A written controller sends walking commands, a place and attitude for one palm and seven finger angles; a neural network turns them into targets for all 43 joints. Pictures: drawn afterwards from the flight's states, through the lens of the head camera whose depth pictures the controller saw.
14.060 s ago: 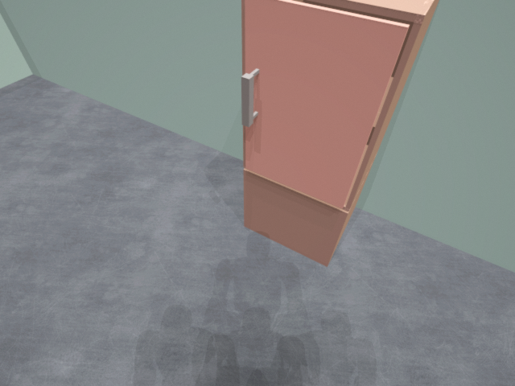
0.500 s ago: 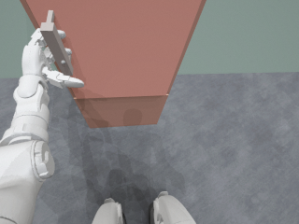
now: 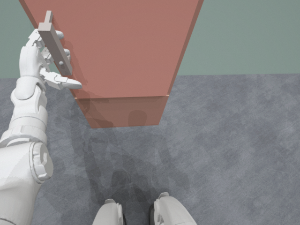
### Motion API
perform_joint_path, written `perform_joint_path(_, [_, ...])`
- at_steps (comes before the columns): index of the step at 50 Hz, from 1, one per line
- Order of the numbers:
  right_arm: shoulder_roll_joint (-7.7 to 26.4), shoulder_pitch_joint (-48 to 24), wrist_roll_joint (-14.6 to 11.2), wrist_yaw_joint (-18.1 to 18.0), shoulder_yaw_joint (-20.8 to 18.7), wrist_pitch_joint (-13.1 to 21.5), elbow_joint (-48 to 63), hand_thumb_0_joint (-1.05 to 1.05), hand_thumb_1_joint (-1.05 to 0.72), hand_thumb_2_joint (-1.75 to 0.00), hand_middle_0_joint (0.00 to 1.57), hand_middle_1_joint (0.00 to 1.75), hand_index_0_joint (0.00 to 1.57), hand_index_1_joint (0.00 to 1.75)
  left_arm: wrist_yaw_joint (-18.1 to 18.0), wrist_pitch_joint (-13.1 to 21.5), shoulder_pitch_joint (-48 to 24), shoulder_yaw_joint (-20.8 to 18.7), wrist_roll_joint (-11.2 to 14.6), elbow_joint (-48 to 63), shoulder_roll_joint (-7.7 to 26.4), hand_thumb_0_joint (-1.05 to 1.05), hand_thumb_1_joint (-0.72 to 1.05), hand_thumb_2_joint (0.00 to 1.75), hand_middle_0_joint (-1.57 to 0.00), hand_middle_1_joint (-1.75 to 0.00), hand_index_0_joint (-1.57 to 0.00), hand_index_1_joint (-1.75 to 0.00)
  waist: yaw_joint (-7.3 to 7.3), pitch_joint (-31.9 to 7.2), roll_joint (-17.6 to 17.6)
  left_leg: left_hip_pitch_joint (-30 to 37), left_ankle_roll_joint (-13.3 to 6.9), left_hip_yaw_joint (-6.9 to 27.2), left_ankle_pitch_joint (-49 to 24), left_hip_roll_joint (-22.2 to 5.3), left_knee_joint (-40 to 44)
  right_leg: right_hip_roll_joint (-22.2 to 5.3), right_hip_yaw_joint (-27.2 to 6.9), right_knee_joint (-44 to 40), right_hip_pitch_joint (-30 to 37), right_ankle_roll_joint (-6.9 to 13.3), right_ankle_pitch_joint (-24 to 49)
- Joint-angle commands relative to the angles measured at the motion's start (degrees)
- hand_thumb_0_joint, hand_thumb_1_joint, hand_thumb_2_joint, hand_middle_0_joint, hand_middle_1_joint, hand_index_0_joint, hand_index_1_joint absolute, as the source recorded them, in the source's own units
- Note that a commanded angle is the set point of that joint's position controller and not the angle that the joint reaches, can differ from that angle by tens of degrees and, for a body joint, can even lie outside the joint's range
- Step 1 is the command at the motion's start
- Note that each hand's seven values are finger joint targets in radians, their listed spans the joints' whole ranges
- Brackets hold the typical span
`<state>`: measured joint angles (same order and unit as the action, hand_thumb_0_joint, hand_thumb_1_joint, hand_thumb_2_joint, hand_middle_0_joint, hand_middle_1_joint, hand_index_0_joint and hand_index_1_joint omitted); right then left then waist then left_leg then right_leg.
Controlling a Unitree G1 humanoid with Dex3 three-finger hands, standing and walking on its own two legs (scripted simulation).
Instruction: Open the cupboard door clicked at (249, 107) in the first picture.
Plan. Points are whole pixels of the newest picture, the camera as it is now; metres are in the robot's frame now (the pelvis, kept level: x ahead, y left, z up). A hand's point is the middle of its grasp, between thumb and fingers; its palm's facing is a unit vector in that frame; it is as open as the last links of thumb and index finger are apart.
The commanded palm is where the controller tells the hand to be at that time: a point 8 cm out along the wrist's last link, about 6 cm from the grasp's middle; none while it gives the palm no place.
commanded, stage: close the thumb around the handle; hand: left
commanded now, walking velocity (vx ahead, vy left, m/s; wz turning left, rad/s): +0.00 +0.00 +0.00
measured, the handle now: (59, 45) +0.58 +0.19 +0.06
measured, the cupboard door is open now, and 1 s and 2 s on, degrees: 0 1 47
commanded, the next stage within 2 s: pull the door open along its arc in 0.68 s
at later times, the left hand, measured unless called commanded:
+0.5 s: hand (64, 61) +0.52 +0.17 +0.06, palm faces +0.00 -1.00 -0.02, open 7.2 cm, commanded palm +0.50 +0.22 +0.07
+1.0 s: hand (65, 64) +0.52 +0.17 +0.06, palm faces +0.01 -1.00 -0.02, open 6.0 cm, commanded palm +0.46 +0.22 +0.07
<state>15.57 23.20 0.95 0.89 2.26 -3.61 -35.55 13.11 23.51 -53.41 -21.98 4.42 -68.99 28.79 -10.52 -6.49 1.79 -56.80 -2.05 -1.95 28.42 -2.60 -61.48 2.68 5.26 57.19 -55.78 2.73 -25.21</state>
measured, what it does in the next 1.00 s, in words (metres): stands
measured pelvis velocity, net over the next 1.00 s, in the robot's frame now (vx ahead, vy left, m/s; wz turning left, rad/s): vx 0.01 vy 0.01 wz -0.02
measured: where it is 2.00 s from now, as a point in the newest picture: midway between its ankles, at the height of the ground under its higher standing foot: outside the picture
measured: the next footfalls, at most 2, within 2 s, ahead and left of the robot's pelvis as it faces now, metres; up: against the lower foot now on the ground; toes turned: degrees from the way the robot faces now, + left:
none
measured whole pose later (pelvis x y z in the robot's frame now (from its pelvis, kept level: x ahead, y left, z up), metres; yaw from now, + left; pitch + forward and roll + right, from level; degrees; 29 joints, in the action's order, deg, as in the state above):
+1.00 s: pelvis +0.01 +0.01 +0.00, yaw -1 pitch +23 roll -3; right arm 15.2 23.6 0.8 1.6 1.7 -4.4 -34.5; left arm 10.7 22.9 -48.5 -21.7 5.0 -63.8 25.7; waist -10.2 -7.1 2.3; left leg -54.7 -2.6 -3.4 28.8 -2.5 -60.1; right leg 2.8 3.6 56.3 -54.5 2.1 -25.3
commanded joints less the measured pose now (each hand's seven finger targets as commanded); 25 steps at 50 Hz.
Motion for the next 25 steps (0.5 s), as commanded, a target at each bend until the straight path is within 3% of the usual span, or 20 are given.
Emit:
perform_joint_path(1, [10.06, 10.58, -0.06, -0.88, -3.39, 0.73, 1.36, 0.0, -0.9, -0.9, 0.2, 0.3, 0.2, 0.3, 0.41, 3.2, -26.94, 1.01, 0.97, 10.31, 11.22, 0.0, -0.39, 0.35, -0.31, -1.21, -0.31, -1.21, -2.25, -25.06, 6.23, 17.24, -0.24, 4.66, -21.78, 1.6, 5.16, 0.55, -5.03, -6.35, 12.8, -1.58, 19.84])
perform_joint_path(3, [10.37, 10.87, 0.13, -0.98, -3.46, 0.89, 1.32, 0.0, -0.9, -0.9, 0.2, 0.3, 0.2, 0.3, 0.08, 3.65, -28.05, -0.77, 0.69, 11.55, 13.81, 0.0, -0.28, 0.4, -0.32, -1.22, -0.32, -1.22, -1.57, -28.07, 7.38, 18.78, -0.12, 5.01, -23.34, 1.54, 4.63, 0.48, -4.91, -5.54, 12.7, -1.41, 20.43])
perform_joint_path(6, [10.14, 10.49, 0.24, -0.76, -3.43, 1.08, 1.4, 0.0, -0.9, -0.9, 0.2, 0.3, 0.2, 0.3, -0.22, 3.74, -28.18, 0.78, 0.73, 11.77, 11.49, 0.0, -0.11, 0.47, -0.33, -1.24, -0.33, -1.24, -2.0, -28.17, 7.81, 19.94, 0.02, 5.24, -23.63, 1.45, 4.53, 0.55, -4.65, -5.56, 11.37, -1.47, 19.75])
perform_joint_path(8, [10.39, 10.86, 0.35, -0.8, -3.49, 1.06, 1.51, 0.0, -0.9, -0.9, 0.2, 0.3, 0.2, 0.3, -0.82, 3.92, -28.03, -1.28, 0.9, 11.73, 13.53, 0.0, 0.0, 0.52, -0.34, -1.25, -0.34, -1.25, -1.72, -29.35, 6.4, 19.23, -0.13, 5.22, -24.43, 1.45, 4.22, 0.58, -4.73, -5.18, 12.61, -1.55, 20.99])
perform_joint_path(9, [10.25, 10.75, 0.21, -0.75, -3.35, 1.03, 1.8, 0.0, -0.9, -0.9, 0.2, 0.3, 0.2, 0.3, -0.91, 3.67, -26.89, -1.14, 0.65, 10.85, 13.41, 0.0, 0.06, 0.54, -0.34, -1.26, -0.34, -1.26, -1.23, -28.85, 6.51, 18.12, -0.09, 4.99, -23.97, 1.64, 4.31, 0.57, -4.9, -5.16, 13.24, -1.51, 21.03])
perform_joint_path(11, [10.16, 10.77, 0.3, -0.66, -3.33, 1.06, 1.72, 0.0, -0.9, -0.9, 0.2, 0.3, 0.2, 0.3, -1.16, 3.54, -28.32, 0.0, -0.06, 11.6, 12.81, 0.0, 0.17, 0.59, -0.35, -1.27, -0.35, -1.27, -1.73, -28.24, 7.15, 18.18, -0.1, 5.04, -23.5, 1.53, 4.41, 0.52, -4.79, -5.1, 12.54, -1.54, 20.56])
perform_joint_path(13, [10.27, 11.0, 0.38, -0.66, -3.41, 1.02, 1.87, 0.0, -0.9, -0.9, 0.2, 0.3, 0.2, 0.3, -1.35, 3.88, -27.97, -1.34, -0.02, 12.25, 14.23, 0.0, 0.28, 0.64, -0.36, -1.28, -0.36, -1.28, -1.16, -29.99, 7.51, 19.16, -0.02, 5.14, -24.85, 1.54, 4.39, 0.57, -4.82, -4.94, 13.5, -1.45, 21.66])
perform_joint_path(16, [10.19, 10.98, 0.3, -0.58, -3.56, 0.99, 1.89, 0.0, -0.9, -0.9, 0.2, 0.3, 0.2, 0.3, -1.07, 3.86, -27.5, -0.76, 0.23, 13.35, 13.16, 0.0, 0.45, 0.71, -0.37, -1.3, -0.37, -1.3, -1.25, -30.61, 7.25, 19.92, 0.04, 5.09, -25.54, 1.47, 4.58, 0.64, -4.73, -5.09, 13.94, -1.52, 22.37])
perform_joint_path(17, [10.24, 11.36, 0.39, -0.57, -3.56, 0.94, 2.12, 0.0, -0.9, -0.9, 0.2, 0.3, 0.2, 0.3, -1.18, 4.03, -26.28, -2.11, 0.45, 12.99, 14.07, 0.0, 0.51, 0.73, -0.37, -1.31, -0.37, -1.31, -0.61, -31.09, 7.32, 20.49, 0.0, 5.13, -27.06, 1.52, 4.43, 0.8, -4.65, -4.86, 14.17, -1.25, 23.42])
perform_joint_path(20, [9.88, 11.01, 0.24, -0.35, -3.49, 0.81, 1.64, 0.0, -0.9, -0.9, 0.2, 0.3, 0.2, 0.3, -0.99, 3.68, -26.4, 0.77, 0.56, 12.16, 10.58, 0.0, 0.68, 0.8, -0.38, -1.33, -0.38, -1.33, -1.73, -28.16, 6.42, 20.08, 0.08, 5.14, -25.55, 1.33, 4.93, 0.81, -4.34, -5.53, 12.7, -1.56, 21.96])
perform_joint_path(21, [10.21, 11.17, 0.13, -0.47, -3.57, 0.71, 1.54, 0.0, -0.9, -0.9, 0.2, 0.3, 0.2, 0.3, -1.19, 3.38, -25.38, -1.0, 0.66, 10.88, 12.45, 0.0, 0.73, 0.83, -0.39, -1.33, -0.39, -1.33, -1.44, -26.88, 4.47, 18.28, -0.12, 4.88, -23.96, 1.4, 5.06, 0.83, -4.55, -5.96, 13.44, -1.63, 21.27])
perform_joint_path(22, [10.44, 11.28, 0.29, -0.68, -3.34, 0.72, 1.69, 0.0, -0.9, -0.9, 0.2, 0.3, 0.2, 0.3, -1.32, 3.65, -26.11, -2.04, 0.51, 11.1, 14.27, 0.0, 0.79, 0.85, -0.39, -1.34, -0.39, -1.34, -1.25, -27.39, 5.38, 17.85, -0.23, 4.87, -24.22, 1.53, 4.95, 0.79, -4.78, -5.61, 13.9, -1.41, 21.7])
perform_joint_path(23, [10.07, 11.17, 0.23, -0.65, -3.36, 0.76, 1.54, 0.0, -0.9, -0.9, 0.2, 0.3, 0.2, 0.3, -1.2, 3.81, -27.91, -0.35, 0.19, 12.04, 12.82, 0.0, 0.84, 0.88, -0.4, -1.34, -0.4, -1.34, -1.75, -28.27, 6.47, 18.88, -0.07, 5.16, -24.58, 1.47, 5.02, 0.72, -4.67, -5.38, 13.25, -1.54, 21.64])
perform_joint_path(25, [10.15, 11.43, 0.32, -0.54, -3.5, 0.88, 1.65, 0.0, -0.9, -0.9, 0.2, 0.3, 0.2, 0.3, -1.21, 3.84, -25.15, -1.79, 0.33, 11.45, 13.45, 0.0, 0.9, 0.9, -0.4, -1.35, -0.4, -1.35, -0.75, -28.64, 6.21, 19.22, -0.02, 4.88, -25.19, 1.52, 4.97, 0.77, -4.66, -5.56, 13.99, -1.43, 22.03])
